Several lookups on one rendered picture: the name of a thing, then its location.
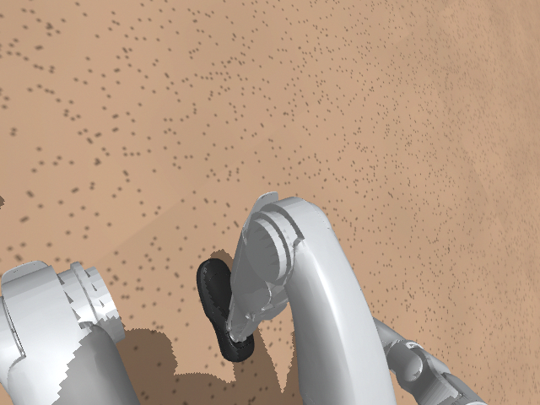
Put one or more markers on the right robot foot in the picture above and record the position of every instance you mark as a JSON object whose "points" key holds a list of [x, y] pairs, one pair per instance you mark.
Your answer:
{"points": [[213, 284]]}

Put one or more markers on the right robot arm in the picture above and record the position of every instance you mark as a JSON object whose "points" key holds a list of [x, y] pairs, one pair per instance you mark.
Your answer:
{"points": [[427, 378]]}

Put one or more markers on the right robot hand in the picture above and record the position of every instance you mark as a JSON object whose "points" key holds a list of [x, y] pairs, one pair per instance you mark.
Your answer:
{"points": [[388, 336]]}

